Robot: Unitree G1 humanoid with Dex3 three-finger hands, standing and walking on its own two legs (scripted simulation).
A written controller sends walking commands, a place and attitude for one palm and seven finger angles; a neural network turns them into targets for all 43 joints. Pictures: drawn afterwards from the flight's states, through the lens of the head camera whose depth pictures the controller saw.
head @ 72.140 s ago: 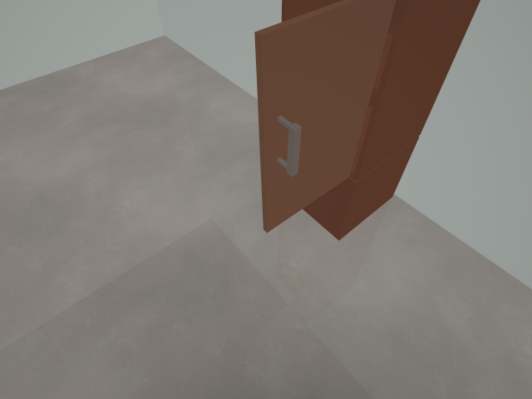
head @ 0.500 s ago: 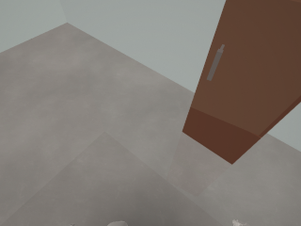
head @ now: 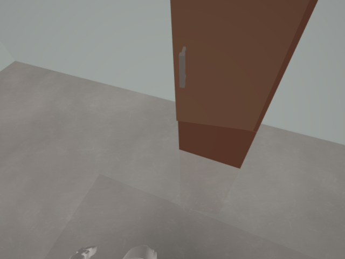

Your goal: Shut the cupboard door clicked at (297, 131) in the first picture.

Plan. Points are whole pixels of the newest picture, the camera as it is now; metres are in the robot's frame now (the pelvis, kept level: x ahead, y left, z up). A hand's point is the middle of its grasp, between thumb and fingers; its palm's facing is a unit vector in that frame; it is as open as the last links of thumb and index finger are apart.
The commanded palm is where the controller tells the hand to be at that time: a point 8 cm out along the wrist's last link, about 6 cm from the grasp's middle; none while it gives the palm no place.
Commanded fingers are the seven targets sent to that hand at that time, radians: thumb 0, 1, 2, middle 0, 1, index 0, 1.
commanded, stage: turn to face it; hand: left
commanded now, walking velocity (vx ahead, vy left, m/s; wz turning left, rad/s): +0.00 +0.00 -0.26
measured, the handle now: (183, 67) +0.73 -0.01 +0.00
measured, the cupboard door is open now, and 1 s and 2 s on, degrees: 10 10 10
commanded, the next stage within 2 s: take the last steps up to it in 0.12 s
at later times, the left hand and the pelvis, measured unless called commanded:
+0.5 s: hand out of the picture +0.12 +0.21 -0.16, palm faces -0.13 -0.98 -0.17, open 7.4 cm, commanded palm none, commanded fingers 0.00 0.90 0.90 -0.20 -0.30 -0.20 -0.30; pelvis +0.03 +0.02 +0.01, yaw -9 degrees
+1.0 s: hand (134, 252) +0.16 +0.13 -0.19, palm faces -0.10 -0.99 -0.13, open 7.3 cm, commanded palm none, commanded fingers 0.00 0.90 0.90 -0.20 -0.30 -0.20 -0.30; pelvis +0.18 -0.04 -0.01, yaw -9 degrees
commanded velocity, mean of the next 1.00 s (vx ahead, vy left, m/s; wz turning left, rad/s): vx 0.21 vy -0.05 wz -0.11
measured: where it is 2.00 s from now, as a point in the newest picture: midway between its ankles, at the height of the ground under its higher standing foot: outside the picture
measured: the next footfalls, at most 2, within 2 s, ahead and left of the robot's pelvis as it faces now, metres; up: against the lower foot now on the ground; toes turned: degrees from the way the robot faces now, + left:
left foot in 0.22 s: +0.07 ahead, +0.13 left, +0.00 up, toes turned -1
right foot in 0.64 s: +0.08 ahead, -0.14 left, +0.00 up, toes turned -13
